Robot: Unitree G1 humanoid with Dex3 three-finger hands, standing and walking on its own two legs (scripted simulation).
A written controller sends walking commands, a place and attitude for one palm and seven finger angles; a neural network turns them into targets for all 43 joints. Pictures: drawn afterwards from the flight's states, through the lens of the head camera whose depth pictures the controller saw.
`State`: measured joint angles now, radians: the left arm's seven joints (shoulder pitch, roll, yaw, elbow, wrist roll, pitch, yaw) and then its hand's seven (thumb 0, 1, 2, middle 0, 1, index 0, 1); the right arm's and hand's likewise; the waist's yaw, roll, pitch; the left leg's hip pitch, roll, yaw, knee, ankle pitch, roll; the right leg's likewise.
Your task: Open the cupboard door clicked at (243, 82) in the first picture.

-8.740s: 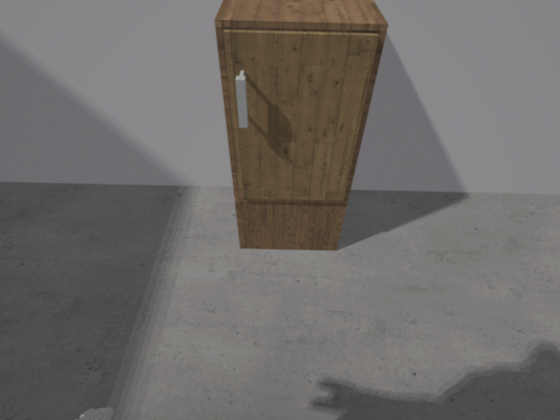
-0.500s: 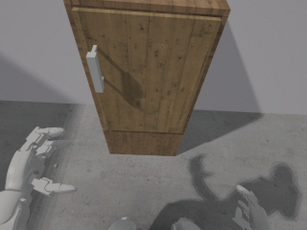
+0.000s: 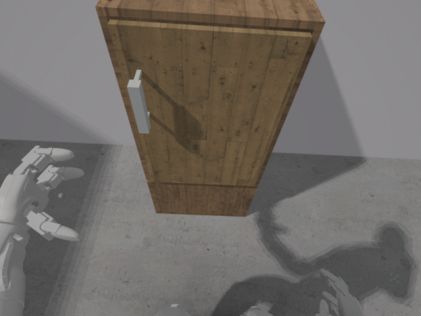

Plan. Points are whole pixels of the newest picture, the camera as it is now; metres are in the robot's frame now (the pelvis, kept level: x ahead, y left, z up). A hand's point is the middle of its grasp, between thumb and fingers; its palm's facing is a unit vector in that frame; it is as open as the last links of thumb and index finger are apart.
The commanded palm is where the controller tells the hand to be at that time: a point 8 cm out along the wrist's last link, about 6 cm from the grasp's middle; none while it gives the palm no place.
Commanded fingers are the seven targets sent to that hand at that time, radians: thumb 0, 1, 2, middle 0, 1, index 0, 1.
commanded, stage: raise the hand with hooked fingers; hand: left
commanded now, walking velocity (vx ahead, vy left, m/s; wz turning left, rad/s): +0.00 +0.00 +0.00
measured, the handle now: (141, 102) +0.56 +0.20 +0.04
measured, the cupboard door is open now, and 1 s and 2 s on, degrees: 0 0 0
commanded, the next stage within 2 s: move the hooked fingers beside the handle in 0.40 s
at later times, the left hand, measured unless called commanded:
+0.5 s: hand (69, 202) +0.28 +0.26 +0.07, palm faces +0.07 -1.00 -0.03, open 14.0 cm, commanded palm +0.26 +0.31 +0.07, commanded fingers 0.00 -0.50 0.30 -0.30 -1.20 -0.30 -1.20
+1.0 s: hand (85, 168) +0.36 +0.26 +0.06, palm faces +0.05 -1.00 -0.02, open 14.0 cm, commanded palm +0.33 +0.31 +0.06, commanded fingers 0.00 -0.50 0.30 -0.30 -1.20 -0.30 -1.20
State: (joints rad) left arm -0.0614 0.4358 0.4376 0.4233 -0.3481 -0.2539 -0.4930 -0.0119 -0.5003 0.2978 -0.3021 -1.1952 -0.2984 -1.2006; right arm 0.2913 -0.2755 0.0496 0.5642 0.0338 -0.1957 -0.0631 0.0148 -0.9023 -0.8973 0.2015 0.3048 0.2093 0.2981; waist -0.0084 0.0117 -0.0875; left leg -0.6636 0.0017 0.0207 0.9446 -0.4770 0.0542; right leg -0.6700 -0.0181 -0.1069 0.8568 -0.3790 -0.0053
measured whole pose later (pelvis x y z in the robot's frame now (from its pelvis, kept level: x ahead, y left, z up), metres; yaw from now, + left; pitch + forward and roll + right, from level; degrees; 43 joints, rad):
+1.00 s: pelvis -0.01 -0.02 -0.01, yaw -1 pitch +14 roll -2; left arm -0.34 0.51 0.51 0.77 -0.29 -0.32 -0.52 -0.01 -0.50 0.30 -0.30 -1.20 -0.30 -1.20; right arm 0.32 -0.29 0.04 0.58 0.03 -0.14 -0.07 0.01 -0.90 -0.90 0.20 0.30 0.21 0.30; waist -0.05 0.00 -0.08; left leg -0.74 0.03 0.03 0.96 -0.47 0.03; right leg -0.76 0.01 -0.10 0.90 -0.38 -0.04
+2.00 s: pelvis -0.01 +0.00 -0.02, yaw -3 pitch +21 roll -4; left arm -0.83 0.70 0.55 1.19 -0.11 -0.38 -0.43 -0.01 -0.50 0.30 -0.30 -1.20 -0.30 -1.20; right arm 0.39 -0.29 0.06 0.60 -0.01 0.05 -0.04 0.01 -0.90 -0.90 0.20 0.30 0.21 0.30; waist -0.17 0.00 -0.09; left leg -0.93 0.04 0.03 1.05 -0.50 0.05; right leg -0.94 0.01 -0.09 0.93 -0.37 -0.01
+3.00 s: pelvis +0.00 -0.01 -0.02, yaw -3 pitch +21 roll -4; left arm -0.82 0.69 0.51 1.18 -0.13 -0.38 -0.45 -0.01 -0.50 0.30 -0.30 -1.20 -0.30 -1.20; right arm 0.38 -0.29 0.06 0.60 0.00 0.10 -0.03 0.01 -0.90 -0.90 0.20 0.30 0.21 0.30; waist -0.16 0.00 -0.09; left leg -0.92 0.04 0.02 1.05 -0.50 0.05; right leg -0.92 0.02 -0.10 0.92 -0.38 -0.02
